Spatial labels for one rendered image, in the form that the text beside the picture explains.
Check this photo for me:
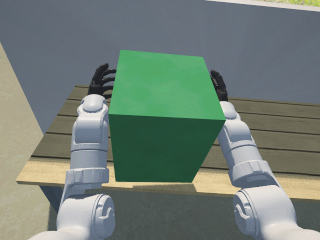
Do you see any table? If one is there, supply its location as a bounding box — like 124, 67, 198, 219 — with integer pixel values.
15, 84, 320, 214

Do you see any left robot forearm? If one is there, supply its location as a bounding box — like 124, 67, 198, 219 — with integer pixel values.
56, 94, 109, 231

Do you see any left robot upper arm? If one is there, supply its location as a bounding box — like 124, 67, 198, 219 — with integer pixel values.
28, 193, 116, 240

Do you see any right robot hand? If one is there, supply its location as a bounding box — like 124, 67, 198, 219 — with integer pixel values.
210, 69, 229, 102

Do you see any right robot upper arm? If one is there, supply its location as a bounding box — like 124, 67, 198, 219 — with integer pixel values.
233, 185, 320, 240

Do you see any carton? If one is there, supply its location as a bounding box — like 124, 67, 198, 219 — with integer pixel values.
108, 50, 226, 183

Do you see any right robot forearm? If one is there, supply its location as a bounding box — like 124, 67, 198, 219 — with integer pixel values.
217, 101, 297, 222

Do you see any left robot hand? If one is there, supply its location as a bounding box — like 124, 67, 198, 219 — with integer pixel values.
87, 63, 117, 99

